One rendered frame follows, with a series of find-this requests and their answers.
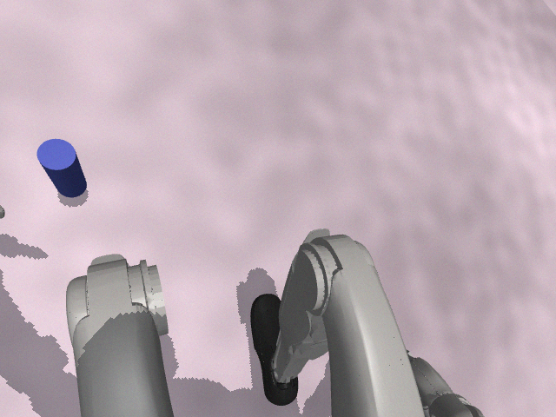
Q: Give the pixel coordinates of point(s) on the right robot hand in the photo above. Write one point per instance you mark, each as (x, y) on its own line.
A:
(430, 384)

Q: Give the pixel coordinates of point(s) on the right robot foot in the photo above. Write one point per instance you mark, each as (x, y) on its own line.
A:
(265, 328)

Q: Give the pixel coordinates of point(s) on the right robot arm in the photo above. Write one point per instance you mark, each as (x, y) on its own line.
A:
(453, 405)

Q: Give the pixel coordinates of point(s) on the can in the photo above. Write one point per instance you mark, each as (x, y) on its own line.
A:
(61, 164)

